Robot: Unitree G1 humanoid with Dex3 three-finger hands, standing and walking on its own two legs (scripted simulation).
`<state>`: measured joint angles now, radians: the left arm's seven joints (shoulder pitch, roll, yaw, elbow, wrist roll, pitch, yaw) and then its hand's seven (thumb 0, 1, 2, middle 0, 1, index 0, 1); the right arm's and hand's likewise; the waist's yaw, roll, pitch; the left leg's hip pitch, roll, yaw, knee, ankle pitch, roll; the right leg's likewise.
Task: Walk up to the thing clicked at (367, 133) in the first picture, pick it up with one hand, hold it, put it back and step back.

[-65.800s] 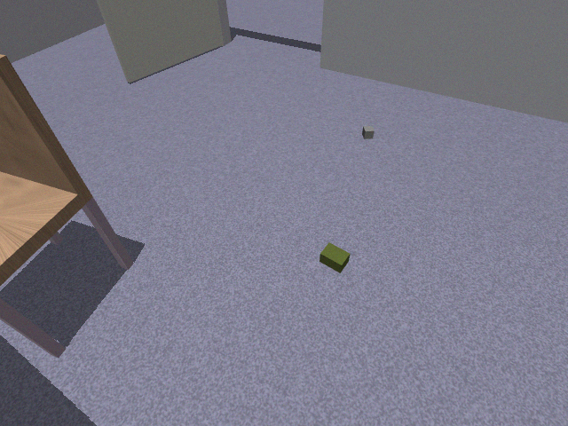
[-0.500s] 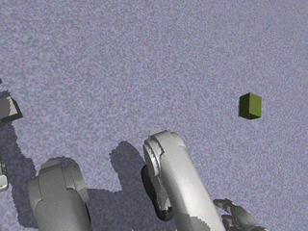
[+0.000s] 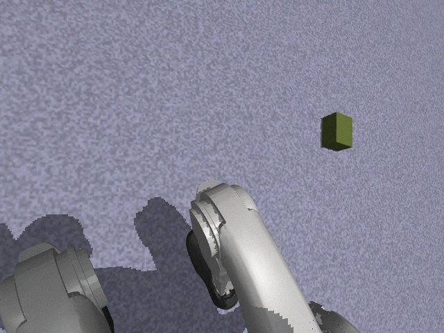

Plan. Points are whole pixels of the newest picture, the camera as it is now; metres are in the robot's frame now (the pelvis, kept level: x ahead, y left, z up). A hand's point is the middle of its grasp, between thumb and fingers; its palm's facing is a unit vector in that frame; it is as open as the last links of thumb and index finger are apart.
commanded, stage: rest palm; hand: left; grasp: from above
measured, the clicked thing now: out of the picture +0.48 +0.31 -0.28
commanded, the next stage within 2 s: close in 0.84 s
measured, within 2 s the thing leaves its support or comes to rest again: neither
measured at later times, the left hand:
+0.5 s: hand out of the picture +0.46 +0.31 -0.24, palm faces -0.42 -0.17 -0.89, open 12.2 cm
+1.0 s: hand out of the picture +0.46 +0.31 -0.25, palm faces -0.43 -0.18 -0.89, open 11.4 cm
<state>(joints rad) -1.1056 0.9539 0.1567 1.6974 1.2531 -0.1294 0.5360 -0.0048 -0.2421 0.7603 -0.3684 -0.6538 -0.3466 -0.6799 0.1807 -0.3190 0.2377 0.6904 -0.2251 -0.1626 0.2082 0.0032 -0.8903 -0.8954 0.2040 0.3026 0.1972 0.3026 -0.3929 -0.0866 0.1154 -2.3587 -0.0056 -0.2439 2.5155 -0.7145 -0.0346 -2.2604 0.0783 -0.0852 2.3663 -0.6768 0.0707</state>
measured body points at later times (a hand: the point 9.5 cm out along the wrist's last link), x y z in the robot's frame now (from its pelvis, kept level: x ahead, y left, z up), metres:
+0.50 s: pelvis -0.01 +0.00 +0.00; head +0.27 +0.12 +0.33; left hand +0.48 +0.32 -0.19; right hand +0.02 -0.25 -0.05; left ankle +0.06 +0.13 -0.27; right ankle +0.11 -0.13 -0.27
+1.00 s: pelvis -0.01 +0.01 +0.00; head +0.28 +0.12 +0.32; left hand +0.48 +0.32 -0.20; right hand +0.02 -0.24 -0.05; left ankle +0.06 +0.13 -0.27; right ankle +0.11 -0.13 -0.27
